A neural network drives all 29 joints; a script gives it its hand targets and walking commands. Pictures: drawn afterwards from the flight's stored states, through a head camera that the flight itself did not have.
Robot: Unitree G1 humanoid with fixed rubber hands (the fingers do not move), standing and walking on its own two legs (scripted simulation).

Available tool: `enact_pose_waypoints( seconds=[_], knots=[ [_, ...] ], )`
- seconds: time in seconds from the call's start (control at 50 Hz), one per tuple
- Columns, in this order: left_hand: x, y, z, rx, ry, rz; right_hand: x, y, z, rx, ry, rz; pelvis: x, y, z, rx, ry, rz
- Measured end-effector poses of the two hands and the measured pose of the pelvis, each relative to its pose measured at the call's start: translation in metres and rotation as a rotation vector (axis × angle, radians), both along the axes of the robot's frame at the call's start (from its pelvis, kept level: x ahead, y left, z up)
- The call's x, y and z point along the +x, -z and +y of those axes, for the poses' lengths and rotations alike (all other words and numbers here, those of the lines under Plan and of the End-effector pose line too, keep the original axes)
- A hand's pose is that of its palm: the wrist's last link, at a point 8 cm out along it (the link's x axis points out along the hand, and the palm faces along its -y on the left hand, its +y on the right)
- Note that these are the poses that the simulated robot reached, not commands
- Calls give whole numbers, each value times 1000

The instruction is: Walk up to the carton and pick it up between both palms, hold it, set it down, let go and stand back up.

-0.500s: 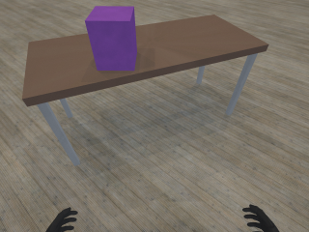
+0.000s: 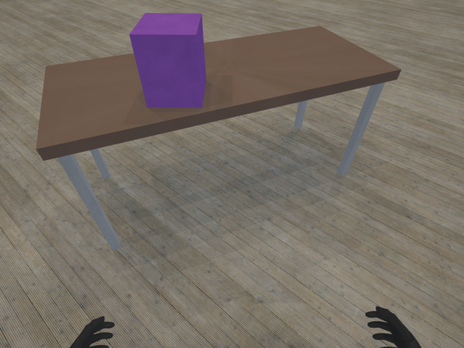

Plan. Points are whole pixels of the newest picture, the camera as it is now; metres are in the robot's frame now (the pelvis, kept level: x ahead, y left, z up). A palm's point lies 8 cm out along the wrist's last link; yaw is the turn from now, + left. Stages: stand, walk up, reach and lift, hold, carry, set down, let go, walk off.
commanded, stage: stand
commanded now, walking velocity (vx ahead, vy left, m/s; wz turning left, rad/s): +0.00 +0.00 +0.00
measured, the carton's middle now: (174, 61) +1.04 +0.21 +0.05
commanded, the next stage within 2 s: walk up in 0.28 s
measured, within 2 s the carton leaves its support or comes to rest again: neither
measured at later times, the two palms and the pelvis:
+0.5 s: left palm out of the picture +0.13 +0.27 -0.07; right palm out of the picture +0.14 -0.29 -0.06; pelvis -0.01 +0.00 +0.00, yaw +0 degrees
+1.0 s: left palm (1, 343) +0.19 +0.41 -0.07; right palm out of the picture +0.16 -0.23 -0.06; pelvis +0.08 +0.09 +0.00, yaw +4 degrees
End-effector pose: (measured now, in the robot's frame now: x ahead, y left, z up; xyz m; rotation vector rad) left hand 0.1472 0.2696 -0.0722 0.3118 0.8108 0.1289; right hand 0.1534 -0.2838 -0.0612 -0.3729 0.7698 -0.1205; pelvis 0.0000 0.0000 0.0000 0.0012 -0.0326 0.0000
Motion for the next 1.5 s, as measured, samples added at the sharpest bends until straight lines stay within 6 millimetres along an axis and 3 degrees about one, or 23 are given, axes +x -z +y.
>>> enact_pose_waypoints(
  seconds=[0.52, 0.62, 0.68, 0.74, 0.82, 0.88, 0.94, 1.08, 1.2, 1.3, 1.42, 1.5],
  knots=[
    [-15, 2, 5, 4, 0, 16, -10, -2, -3, 0, -15, 2, -8, 0, 0, 0, 0, -12],
    [-46, 0, 31, 46, -12, 101, -14, -4, -8, -23, -45, 75, 3, -6, 8, 5, -11, 5],
    [-67, -4, 56, 78, -34, 173, -5, -8, -5, -47, -72, 107, 13, -11, 21, 10, -25, 5],
    [-74, -5, 82, 95, -39, 219, 9, -12, 9, -58, -91, 113, 25, -11, 38, 3, -33, 4],
    [-52, 10, 118, 99, -34, 214, 20, -2, 34, -88, -110, 126, 40, 3, 65, -11, -51, 9],
    [-21, 12, 129, 87, -40, 166, 11, 3, 51, -84, -93, 169, 52, 4, 76, -4, -69, -4],
    [11, 6, 135, 83, -29, 122, 4, 2, 55, -95, -71, 213, 65, 0, 83, -9, -68, -5],
    [70, -5, 135, 96, -16, 59, 7, 7, 50, -107, -58, 278, 91, 0, 82, 3, -73, 15],
    [105, -15, 119, 135, -13, 44, 28, 25, 33, -75, -70, 303, 113, 5, 63, 41, -79, 38],
    [103, -18, 97, 162, -20, 89, 61, 36, 16, -35, -80, 279, 134, 5, 39, 50, -78, 33],
    [68, -37, 88, 180, -72, 181, 114, 19, 7, -14, -108, 181, 160, -13, 29, 78, -86, -23],
    [63, -42, 88, 180, -83, 222, 131, 11, 2, -21, -117, 186, 174, -19, 29, 80, -84, -29]
  ],
)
